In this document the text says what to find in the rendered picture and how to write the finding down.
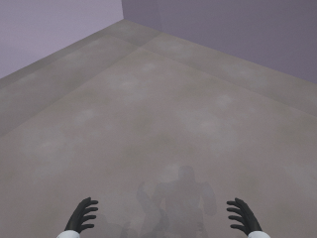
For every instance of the left robot hand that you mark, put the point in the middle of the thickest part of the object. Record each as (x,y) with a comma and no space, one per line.
(77,218)

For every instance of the right robot hand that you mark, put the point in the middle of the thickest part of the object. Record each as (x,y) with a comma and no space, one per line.
(250,223)

